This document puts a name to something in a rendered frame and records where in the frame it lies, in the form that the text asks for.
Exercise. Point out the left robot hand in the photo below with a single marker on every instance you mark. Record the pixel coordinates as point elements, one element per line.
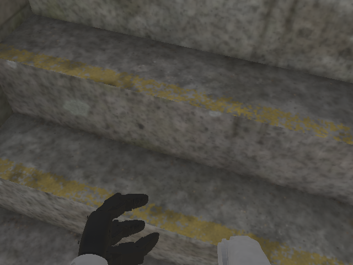
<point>101,232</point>

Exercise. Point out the right robot thigh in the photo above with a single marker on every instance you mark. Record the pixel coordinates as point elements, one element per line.
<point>240,250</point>

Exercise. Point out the robot left forearm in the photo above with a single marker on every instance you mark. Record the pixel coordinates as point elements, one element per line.
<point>89,259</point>

